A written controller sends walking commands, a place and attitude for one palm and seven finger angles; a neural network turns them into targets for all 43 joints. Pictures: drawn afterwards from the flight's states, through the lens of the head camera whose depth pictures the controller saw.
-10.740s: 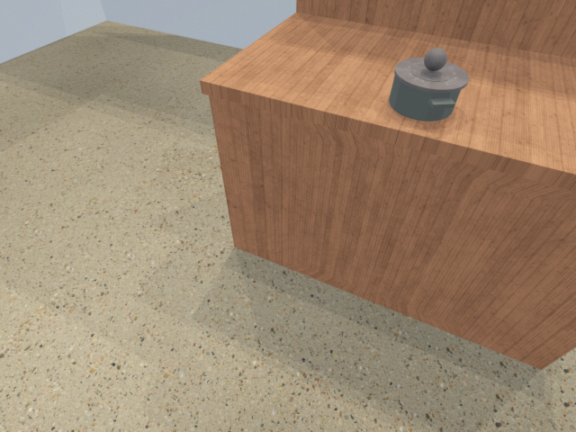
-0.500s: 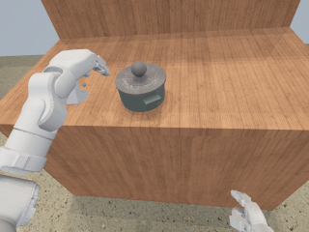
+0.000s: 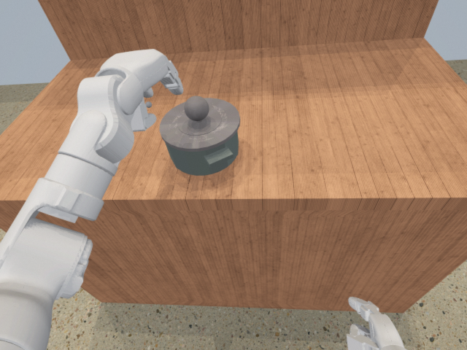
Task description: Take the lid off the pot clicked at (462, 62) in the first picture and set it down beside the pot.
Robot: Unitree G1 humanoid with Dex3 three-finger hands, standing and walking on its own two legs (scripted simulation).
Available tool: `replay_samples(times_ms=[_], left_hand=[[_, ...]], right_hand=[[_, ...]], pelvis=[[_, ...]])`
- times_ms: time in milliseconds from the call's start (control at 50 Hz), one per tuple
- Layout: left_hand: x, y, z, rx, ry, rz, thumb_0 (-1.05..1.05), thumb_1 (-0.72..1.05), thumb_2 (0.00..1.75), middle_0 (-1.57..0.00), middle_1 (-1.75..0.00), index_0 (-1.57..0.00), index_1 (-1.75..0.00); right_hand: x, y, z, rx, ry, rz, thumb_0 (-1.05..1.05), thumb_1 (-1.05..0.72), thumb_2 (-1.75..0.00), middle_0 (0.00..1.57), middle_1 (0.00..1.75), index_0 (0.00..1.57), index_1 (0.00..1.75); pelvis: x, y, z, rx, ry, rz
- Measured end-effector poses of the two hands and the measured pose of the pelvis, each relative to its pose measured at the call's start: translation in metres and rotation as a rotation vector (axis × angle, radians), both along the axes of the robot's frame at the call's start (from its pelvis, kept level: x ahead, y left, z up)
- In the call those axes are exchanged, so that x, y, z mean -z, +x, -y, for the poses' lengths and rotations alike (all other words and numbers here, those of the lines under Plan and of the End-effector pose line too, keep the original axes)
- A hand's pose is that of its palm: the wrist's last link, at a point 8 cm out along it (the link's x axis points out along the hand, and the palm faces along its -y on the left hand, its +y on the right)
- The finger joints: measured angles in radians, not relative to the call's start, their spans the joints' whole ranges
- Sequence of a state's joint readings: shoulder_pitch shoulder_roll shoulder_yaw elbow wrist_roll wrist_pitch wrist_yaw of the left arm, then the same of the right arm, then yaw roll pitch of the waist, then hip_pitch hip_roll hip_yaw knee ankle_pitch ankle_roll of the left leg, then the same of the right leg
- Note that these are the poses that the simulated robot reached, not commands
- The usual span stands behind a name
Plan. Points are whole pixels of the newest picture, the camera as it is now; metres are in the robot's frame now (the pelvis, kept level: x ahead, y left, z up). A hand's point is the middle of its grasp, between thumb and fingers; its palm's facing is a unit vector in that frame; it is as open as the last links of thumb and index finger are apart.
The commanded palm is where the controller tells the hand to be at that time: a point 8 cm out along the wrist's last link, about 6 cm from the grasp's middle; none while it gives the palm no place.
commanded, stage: move the open hand above the knob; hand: left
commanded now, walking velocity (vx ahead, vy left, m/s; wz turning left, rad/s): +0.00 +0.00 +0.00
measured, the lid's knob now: (196, 108) +0.54 +0.10 +0.14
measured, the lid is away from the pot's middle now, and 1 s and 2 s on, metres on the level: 0.00 0.00 0.00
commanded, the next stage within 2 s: lower the open fingers around the knob in 1.36 s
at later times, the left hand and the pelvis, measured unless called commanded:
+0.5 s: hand (187, 79) +0.49 +0.09 +0.24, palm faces -0.24 -0.04 -0.97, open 9.9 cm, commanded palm +0.48 +0.10 +0.29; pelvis +0.01 +0.00 +0.00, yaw -1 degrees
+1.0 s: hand (184, 74) +0.50 +0.10 +0.24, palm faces -0.22 -0.05 -0.97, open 9.9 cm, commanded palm +0.47 +0.11 +0.29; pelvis +0.02 +0.00 +0.00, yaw -2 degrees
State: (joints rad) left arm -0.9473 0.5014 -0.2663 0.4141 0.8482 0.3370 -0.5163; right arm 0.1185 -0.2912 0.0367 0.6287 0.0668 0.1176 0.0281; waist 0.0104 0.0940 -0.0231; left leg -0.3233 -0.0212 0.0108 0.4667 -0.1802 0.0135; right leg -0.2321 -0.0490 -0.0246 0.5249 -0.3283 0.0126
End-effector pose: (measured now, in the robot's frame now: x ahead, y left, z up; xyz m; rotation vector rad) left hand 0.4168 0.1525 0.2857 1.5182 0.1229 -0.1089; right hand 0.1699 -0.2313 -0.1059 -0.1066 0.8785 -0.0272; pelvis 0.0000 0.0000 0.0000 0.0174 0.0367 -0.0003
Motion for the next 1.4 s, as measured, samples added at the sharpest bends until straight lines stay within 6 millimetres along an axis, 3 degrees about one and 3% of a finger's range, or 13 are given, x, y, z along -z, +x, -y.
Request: replay_samples(times_ms=[260,540,700,820,1000,1160,1260,1400], left_hand=[[-0.007,0.029,0.029,-0.012,0.014,-0.041,0.00,-0.38,1.70,-0.89,-0.08,-0.89,-0.08],[-0.009,0.070,0.060,-0.004,-0.006,-0.093,0.00,-0.38,1.70,-0.89,-0.08,-0.89,-0.08],[-0.011,0.085,0.060,-0.025,-0.001,-0.086,0.00,-0.38,1.70,-0.88,-0.08,-0.89,-0.08],[-0.007,0.084,0.059,0.004,-0.009,-0.087,0.00,-0.38,1.70,-0.88,-0.08,-0.89,-0.08],[-0.010,0.075,0.049,-0.027,0.001,-0.076,0.00,-0.38,1.70,-0.88,-0.08,-0.89,-0.08],[-0.011,0.059,0.054,-0.014,0.018,-0.076,0.00,-0.38,1.70,-0.88,-0.08,-0.89,-0.08],[-0.013,0.059,0.057,-0.014,0.019,-0.075,0.00,-0.38,1.70,-0.89,-0.08,-0.89,-0.08],[-0.019,0.063,0.060,-0.028,0.016,-0.060,0.00,-0.38,1.70,-0.89,-0.08,-0.89,-0.08]], right_hand=[[0.008,-0.023,0.009,0.044,-0.021,-0.070,0.01,-0.91,-0.90,0.20,0.30,0.20,0.30],[0.019,-0.081,0.030,0.161,-0.064,-0.207,0.01,-0.91,-0.90,0.20,0.30,0.20,0.30],[0.022,-0.106,0.036,0.216,-0.066,-0.265,0.01,-0.91,-0.90,0.20,0.30,0.20,0.30],[0.021,-0.098,0.034,0.209,-0.059,-0.249,0.01,-0.91,-0.90,0.20,0.30,0.20,0.30],[0.014,-0.057,0.027,0.161,-0.045,-0.152,0.01,-0.91,-0.90,0.20,0.30,0.20,0.30],[0.006,-0.027,0.018,0.107,-0.042,-0.086,0.01,-0.91,-0.90,0.20,0.30,0.20,0.30],[0.004,-0.027,0.015,0.104,-0.052,-0.077,0.01,-0.91,-0.90,0.20,0.30,0.20,0.30],[0.011,-0.052,0.017,0.131,-0.055,-0.134,0.01,-0.91,-0.90,0.20,0.30,0.20,0.30]], pelvis=[[-0.001,0.003,0.002,-0.001,0.001,-0.018],[-0.002,0.009,0.004,0.025,0.004,-0.053],[-0.003,0.018,0.004,0.048,0.008,-0.070],[-0.004,0.022,0.003,0.050,0.008,-0.068],[-0.004,0.021,0.003,0.042,0.008,-0.058],[-0.003,0.015,0.001,0.024,0.006,-0.043],[-0.003,0.010,0.002,0.022,0.006,-0.044],[-0.003,0.010,0.001,0.030,0.006,-0.051]])
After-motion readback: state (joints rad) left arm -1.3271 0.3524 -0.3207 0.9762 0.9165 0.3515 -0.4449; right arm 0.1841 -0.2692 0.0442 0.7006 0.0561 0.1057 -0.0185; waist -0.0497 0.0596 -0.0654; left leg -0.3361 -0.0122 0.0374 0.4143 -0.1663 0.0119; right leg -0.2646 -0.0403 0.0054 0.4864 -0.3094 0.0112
